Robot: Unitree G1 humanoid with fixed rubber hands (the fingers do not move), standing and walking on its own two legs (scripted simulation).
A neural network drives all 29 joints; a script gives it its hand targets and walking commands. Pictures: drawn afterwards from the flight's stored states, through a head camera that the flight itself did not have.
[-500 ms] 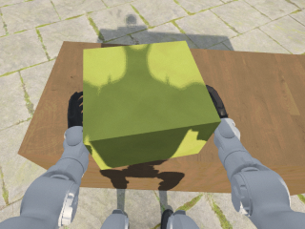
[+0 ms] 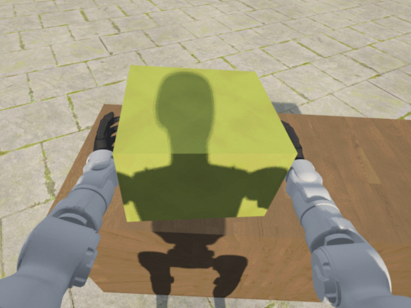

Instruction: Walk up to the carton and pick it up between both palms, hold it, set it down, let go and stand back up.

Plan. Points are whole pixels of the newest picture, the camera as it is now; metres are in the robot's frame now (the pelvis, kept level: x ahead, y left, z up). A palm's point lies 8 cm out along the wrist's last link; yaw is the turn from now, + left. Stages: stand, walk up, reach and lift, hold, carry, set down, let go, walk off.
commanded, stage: reach and lift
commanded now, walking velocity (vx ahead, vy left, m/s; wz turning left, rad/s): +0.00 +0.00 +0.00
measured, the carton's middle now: (196, 140) +0.45 +0.04 +0.08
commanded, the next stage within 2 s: hold in 1.34 s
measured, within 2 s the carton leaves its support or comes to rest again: neither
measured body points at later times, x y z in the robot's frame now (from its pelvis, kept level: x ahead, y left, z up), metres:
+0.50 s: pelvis +0.04 +0.00 +0.04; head -0.02 -0.01 +0.49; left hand +0.41 +0.26 +0.19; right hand +0.45 -0.14 +0.18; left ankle +0.04 +0.13 -0.70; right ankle +0.09 -0.10 -0.70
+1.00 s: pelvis +0.04 +0.01 +0.04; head -0.03 +0.01 +0.49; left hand +0.41 +0.25 +0.19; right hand +0.43 -0.14 +0.18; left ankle +0.04 +0.14 -0.70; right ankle +0.09 -0.10 -0.70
